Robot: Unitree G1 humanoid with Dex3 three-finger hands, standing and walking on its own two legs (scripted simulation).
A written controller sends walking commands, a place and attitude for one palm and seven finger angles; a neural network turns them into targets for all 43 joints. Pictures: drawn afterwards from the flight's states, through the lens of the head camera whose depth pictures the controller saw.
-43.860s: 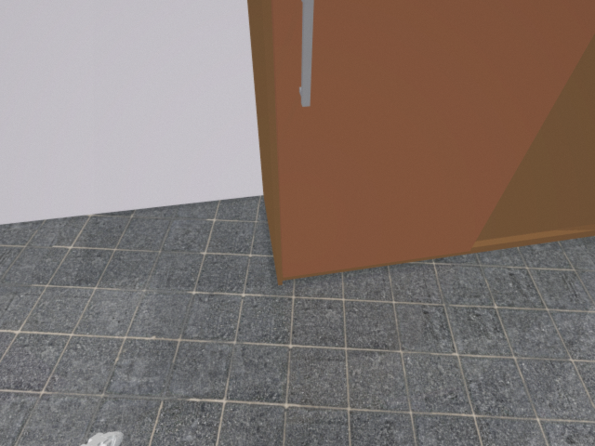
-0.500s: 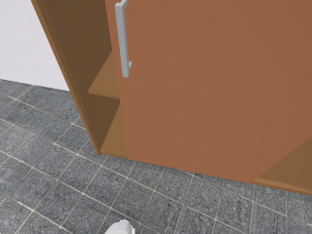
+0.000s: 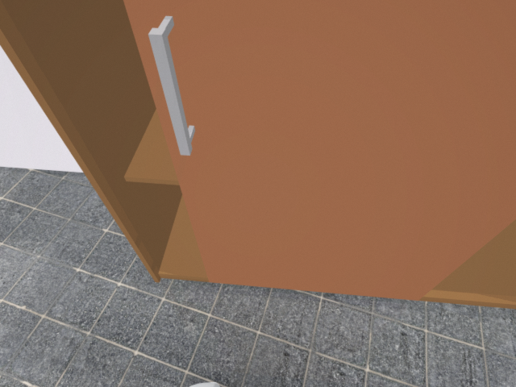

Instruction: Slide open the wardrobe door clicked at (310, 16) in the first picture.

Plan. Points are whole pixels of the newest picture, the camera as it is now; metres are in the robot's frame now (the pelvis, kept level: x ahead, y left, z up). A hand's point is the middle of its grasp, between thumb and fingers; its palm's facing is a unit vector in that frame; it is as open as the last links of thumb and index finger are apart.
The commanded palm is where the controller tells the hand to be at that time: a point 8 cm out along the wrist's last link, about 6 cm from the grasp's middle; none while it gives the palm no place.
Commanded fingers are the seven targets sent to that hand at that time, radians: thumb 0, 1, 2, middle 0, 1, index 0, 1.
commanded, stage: come to a stop and stand still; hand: left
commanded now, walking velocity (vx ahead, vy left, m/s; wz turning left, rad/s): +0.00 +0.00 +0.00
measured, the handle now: (177, 94) +0.52 +0.16 +0.17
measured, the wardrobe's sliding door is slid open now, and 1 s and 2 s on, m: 0.21 0.21 0.21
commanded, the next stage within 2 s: look again from close up in 1.38 s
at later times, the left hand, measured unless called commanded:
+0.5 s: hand out of the picture +0.03 +0.23 -0.15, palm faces -0.05 -0.96 -0.29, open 7.4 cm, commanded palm none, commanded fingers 0.00 0.90 0.90 -0.20 -0.30 -0.20 -0.30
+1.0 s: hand out of the picture +0.05 +0.17 -0.15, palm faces -0.05 -0.97 -0.24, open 7.3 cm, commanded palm none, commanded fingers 0.00 0.90 0.90 -0.20 -0.30 -0.20 -0.30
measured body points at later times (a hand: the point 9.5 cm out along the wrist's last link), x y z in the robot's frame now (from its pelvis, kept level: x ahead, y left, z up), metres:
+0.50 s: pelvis +0.01 +0.04 +0.01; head +0.02 +0.00 +0.45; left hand +0.04 +0.28 -0.13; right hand +0.01 -0.18 -0.17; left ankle -0.02 +0.11 -0.73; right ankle +0.02 -0.10 -0.73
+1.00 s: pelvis +0.02 -0.01 +0.01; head +0.04 -0.04 +0.46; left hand +0.05 +0.22 -0.13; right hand +0.02 -0.24 -0.16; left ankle -0.02 +0.11 -0.73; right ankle +0.02 -0.10 -0.73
